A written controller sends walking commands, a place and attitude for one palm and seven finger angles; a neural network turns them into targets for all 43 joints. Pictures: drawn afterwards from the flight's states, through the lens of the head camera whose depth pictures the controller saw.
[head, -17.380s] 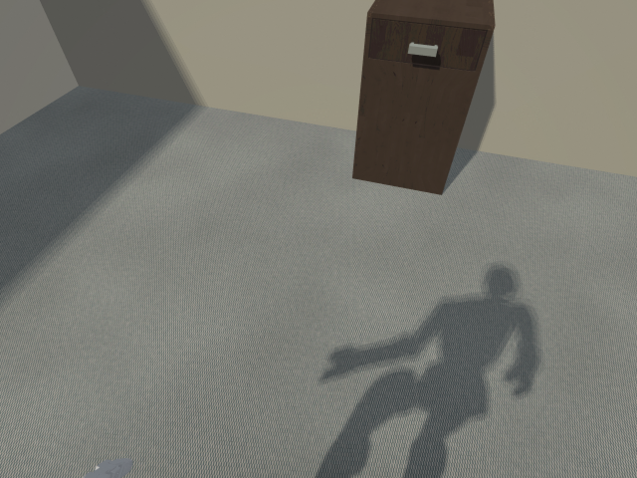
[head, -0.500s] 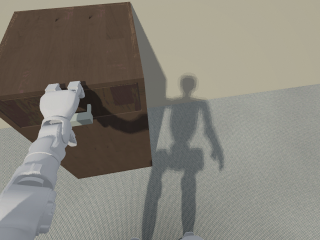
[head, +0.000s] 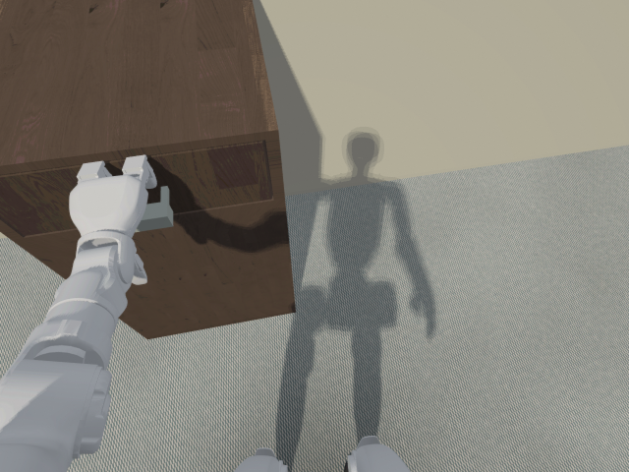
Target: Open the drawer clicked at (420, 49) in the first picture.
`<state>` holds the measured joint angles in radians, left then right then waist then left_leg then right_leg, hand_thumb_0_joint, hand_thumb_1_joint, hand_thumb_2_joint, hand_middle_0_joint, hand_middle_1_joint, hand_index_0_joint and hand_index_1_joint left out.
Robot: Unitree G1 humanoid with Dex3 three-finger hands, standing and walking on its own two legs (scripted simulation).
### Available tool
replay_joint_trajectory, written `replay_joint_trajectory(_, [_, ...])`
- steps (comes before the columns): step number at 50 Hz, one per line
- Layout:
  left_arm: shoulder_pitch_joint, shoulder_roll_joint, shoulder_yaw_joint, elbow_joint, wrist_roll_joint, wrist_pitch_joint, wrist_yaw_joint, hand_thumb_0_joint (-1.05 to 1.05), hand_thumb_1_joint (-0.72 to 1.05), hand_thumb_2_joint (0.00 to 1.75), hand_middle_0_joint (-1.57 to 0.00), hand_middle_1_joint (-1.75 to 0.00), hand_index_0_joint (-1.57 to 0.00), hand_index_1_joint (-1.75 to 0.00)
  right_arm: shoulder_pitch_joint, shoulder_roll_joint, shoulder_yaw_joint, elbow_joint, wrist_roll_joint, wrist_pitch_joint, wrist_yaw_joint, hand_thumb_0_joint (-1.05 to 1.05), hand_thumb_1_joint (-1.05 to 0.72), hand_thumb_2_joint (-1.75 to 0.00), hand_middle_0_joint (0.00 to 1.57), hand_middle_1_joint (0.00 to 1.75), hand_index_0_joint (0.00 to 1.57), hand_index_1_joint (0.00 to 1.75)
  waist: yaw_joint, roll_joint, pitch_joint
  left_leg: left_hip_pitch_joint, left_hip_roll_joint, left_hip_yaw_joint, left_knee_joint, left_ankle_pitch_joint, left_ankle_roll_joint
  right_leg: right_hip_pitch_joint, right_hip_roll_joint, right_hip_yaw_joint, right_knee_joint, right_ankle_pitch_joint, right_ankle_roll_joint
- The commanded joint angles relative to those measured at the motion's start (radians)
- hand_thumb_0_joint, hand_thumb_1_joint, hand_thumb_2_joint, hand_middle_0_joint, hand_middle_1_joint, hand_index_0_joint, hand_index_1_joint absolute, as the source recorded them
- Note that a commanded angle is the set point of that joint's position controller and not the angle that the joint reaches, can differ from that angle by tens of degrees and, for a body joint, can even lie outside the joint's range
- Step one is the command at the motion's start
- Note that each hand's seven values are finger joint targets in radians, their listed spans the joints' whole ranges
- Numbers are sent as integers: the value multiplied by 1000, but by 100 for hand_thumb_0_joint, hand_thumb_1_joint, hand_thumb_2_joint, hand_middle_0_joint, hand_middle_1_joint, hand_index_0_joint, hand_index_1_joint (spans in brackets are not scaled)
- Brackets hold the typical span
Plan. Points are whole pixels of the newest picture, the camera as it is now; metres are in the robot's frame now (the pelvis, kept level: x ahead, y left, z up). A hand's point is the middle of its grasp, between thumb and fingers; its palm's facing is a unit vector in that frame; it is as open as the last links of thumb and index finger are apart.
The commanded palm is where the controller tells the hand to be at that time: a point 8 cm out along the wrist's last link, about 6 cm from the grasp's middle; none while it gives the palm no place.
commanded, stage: lower the fingers behind the handle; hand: left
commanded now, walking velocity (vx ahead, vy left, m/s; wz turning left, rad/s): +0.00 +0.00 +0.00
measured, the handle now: (135, 207) +0.49 +0.27 -0.03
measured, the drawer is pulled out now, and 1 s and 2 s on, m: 0.00 0.00 0.00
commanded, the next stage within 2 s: lift the fingers back up to retry in 0.96 s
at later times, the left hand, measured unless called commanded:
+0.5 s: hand (132, 234) +0.44 +0.26 -0.02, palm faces +0.01 +0.00 -1.00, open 13.7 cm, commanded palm +0.43 +0.25 +0.01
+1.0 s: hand (132, 233) +0.44 +0.26 -0.02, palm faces -0.02 +0.00 -1.00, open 13.7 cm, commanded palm +0.42 +0.26 +0.01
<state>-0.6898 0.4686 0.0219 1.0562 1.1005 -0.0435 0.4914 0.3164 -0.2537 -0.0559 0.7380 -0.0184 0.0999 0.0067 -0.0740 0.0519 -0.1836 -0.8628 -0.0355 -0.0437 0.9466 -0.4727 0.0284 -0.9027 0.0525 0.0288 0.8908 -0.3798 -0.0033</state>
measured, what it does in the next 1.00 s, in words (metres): stands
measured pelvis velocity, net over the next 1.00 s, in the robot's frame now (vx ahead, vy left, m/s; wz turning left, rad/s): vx -0.03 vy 0.00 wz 0.00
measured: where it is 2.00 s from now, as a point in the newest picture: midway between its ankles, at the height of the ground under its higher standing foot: outside the picture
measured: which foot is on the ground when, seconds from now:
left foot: down 0.00-1.00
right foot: down 0.00-1.00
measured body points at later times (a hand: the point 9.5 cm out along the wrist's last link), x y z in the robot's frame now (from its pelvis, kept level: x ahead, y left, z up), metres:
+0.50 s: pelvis -0.02 +0.00 -0.03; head +0.10 +0.00 +0.41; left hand +0.44 +0.26 +0.03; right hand +0.01 -0.28 -0.15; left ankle -0.02 +0.10 -0.68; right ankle +0.02 -0.12 -0.68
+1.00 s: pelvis -0.03 +0.00 -0.03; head +0.09 +0.00 +0.40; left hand +0.44 +0.26 +0.03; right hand -0.01 -0.28 -0.16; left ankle -0.02 +0.10 -0.68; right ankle +0.02 -0.12 -0.68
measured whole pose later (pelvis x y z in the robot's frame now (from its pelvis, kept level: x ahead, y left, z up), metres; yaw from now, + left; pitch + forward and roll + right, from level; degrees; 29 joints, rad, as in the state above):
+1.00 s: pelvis -0.03 +0.00 -0.03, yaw +0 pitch +25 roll -2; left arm -0.80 0.55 0.02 1.11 1.09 -0.06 0.43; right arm 0.33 -0.27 -0.02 0.69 0.00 0.06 -0.02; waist -0.11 0.05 -0.19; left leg -1.07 -0.03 -0.04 1.12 -0.49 0.03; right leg -1.10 0.06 0.02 1.05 -0.39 0.00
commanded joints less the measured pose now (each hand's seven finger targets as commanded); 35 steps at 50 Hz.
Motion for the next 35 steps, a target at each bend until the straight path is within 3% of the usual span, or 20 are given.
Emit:
replay_joint_trajectory(1, [-354, 270, 43, -63, -20, 72, -26, 0, -50, 30, -30, -120, -30, -120, 124, -174, -41, -57, 1, -8, -19, 0, -90, -90, 20, 30, 20, 30, -33, -30, -339, 173, 3, 41, -120, 374, 18, 296, -1, -41, -106, 308, -30])
replay_joint_trajectory(6, [-342, 264, 12, 4, -11, 61, -75, 0, -50, 30, -30, -120, -30, -120, 117, -176, -27, -75, 10, -9, -32, 0, -90, -90, 20, 30, 20, 30, -44, -79, -252, 93, -1, 41, -116, 252, 25, 245, -4, -35, -112, 199, -29])
replay_joint_trajectory(7, [-346, 274, 9, 5, -5, 52, -79, 0, -50, 30, -30, -120, -30, -120, 118, -175, -24, -81, 13, -11, -35, 0, -90, -90, 20, 30, 20, 30, -42, -57, -248, 85, -1, 39, -113, 242, 25, 223, -5, -35, -105, 183, -29])
replay_joint_trajectory(13, [-343, 208, -23, -7, 2, 10, -75, 0, -50, 30, -30, -120, -30, -120, 131, -166, -31, -96, 8, -28, -33, 0, -90, -90, 20, 30, 20, 30, -47, -25, -284, 77, 5, 32, -65, 227, 20, 137, -2, -46, -58, 143, -36])
replay_joint_trajectory(17, [-417, 291, 52, -128, -3, -58, -44, 0, -50, 30, -30, -120, -30, -120, 136, -166, -40, -89, -5, -43, -35, 0, -90, -90, 20, 30, 20, 30, -40, 21, -417, 99, 9, 17, -17, 257, 19, 126, -3, -39, -9, 160, -35])
replay_joint_trajectory(18, [-387, 257, 31, -75, -10, -45, -34, 0, -50, 30, -30, -120, -30, -120, 132, -164, -38, -86, -6, -43, -35, 0, -90, -90, 20, 30, 20, 30, -47, 10, -391, 76, 5, 22, -13, 239, 20, 118, -3, -39, -10, 147, -33])
replay_joint_trajectory(19, [-377, 265, 41, -49, -8, -36, -26, 0, -50, 30, -30, -120, -30, -120, 135, -165, -35, -82, -3, -45, -35, 0, -90, -90, 20, 30, 20, 30, -48, -18, -358, 50, 9, 17, -12, 231, 19, 100, -2, -45, -6, 135, -33])
replay_joint_trajectory(20, [-380, 249, 27, -44, -5, -27, -19, 0, -50, 30, -30, -120, -30, -120, 135, -167, -34, -81, -4, -50, -31, 0, -90, -90, 20, 30, 20, 30, -50, -8, -344, 31, 7, 22, -9, 217, 20, 93, -2, -45, -6, 123, -32])
replay_joint_trajectory(22, [-425, 282, 42, -55, 13, -16, 0, 0, -50, 30, -30, -120, -30, -120, 140, -173, -36, -73, -4, -51, -28, 0, -90, -90, 20, 30, 20, 30, -52, 21, -376, 45, 9, 14, -2, 225, 16, 69, -2, -48, 6, 118, -34])
replay_joint_trajectory(23, [-409, 268, 35, -41, 12, -1, 7, 0, -50, 30, -30, -120, -30, -120, 142, -175, -36, -72, -6, -50, -24, 0, -90, -90, 20, 30, 20, 30, -47, 28, -383, 51, 8, 17, -1, 233, 15, 74, 0, -51, 8, 123, -36])
replay_joint_trajectory(25, [-391, 264, 30, 4, 10, 34, 11, 0, -50, 30, -30, -120, -30, -120, 140, -176, -33, -66, -3, -46, -22, 0, -90, -90, 20, 30, 20, 30, -54, -10, -366, 30, 8, 19, -1, 219, 17, 77, 1, -52, 1, 118, -32])
replay_joint_trajectory(26, [-421, 249, 16, 7, 2, 44, 8, 0, -50, 30, -30, -120, -30, -120, 144, -177, -31, -62, -5, -46, -21, 0, -90, -90, 20, 30, 20, 30, -67, -8, -362, 26, 8, 15, -1, 213, 17, 70, 0, -54, 1, 113, -31])
replay_joint_trajectory(29, [-411, 303, 38, 21, -6, 71, -8, 0, -50, 30, -30, -120, -30, -120, 145, -183, -22, -63, 1, -41, -21, 0, -90, -90, 20, 30, 20, 30, -52, -18, -377, 1, 3, 25, -3, 194, 23, 109, -1, -46, -3, 114, -27])
replay_joint_trajectory(31, [-425, 309, 34, 29, -13, 84, -27, 0, -50, 30, -30, -120, -30, -120, 145, -185, -17, -67, 1, -35, -25, 0, -90, -90, 20, 30, 20, 30, -58, -33, -376, -5, 1, 22, -9, 185, 24, 127, -2, -44, -8, 112, -27])
replay_joint_trajectory(32, [-433, 286, 10, 27, -15, 84, -36, 0, -50, 30, -30, -120, -30, -120, 145, -180, -17, -72, 5, -37, -27, 0, -90, -90, 20, 30, 20, 30, -68, -22, -359, -9, 1, 28, -11, 170, 27, 123, -4, -42, -17, 104, -23])
replay_joint_trajectory(33, [-416, 299, 19, 35, -20, 84, -46, 0, -50, 30, -30, -120, -30, -120, 143, -181, -13, -72, 7, -37, -28, 0, -90, -90, 20, 30, 20, 30, -58, -31, -346, -24, 0, 29, -14, 151, 27, 131, -4, -42, -19, 88, -23])
replay_joint_trajectory(35, [-422, 315, 20, 39, -23, 78, -63, 0, -50, 30, -30, -120, -30, -120, 137, -182, -7, -79, 9, -39, -34, 0, -90, -90, 20, 30, 20, 30, -65, -52, -322, -51, 0, 32, -14, 118, 32, 136, -5, -36, -27, 65, -19])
